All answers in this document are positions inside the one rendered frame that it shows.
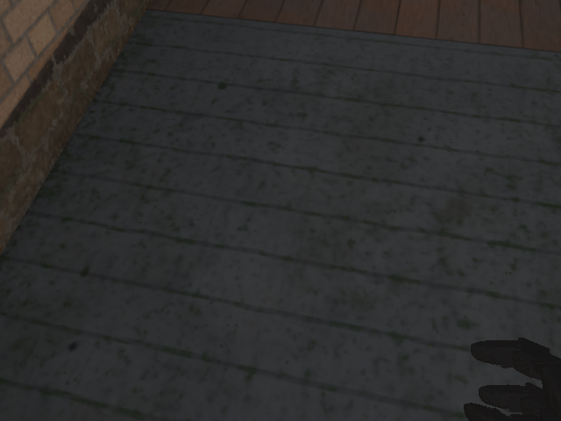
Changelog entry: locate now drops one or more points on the right robot hand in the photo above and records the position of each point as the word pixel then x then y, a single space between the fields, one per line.
pixel 530 359

